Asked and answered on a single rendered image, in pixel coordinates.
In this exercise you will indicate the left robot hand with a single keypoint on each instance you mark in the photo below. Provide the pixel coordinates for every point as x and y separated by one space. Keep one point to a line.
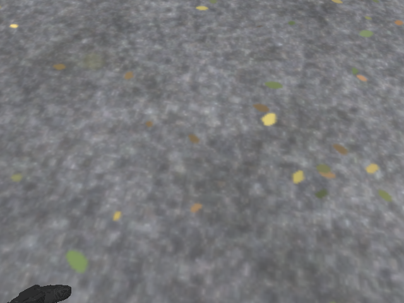
45 294

